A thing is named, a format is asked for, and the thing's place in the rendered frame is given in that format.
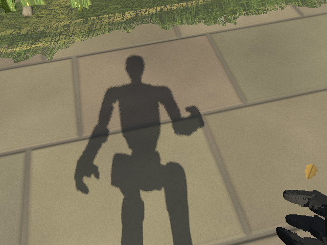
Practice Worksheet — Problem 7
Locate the right robot hand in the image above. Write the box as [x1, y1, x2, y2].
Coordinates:
[276, 190, 327, 245]

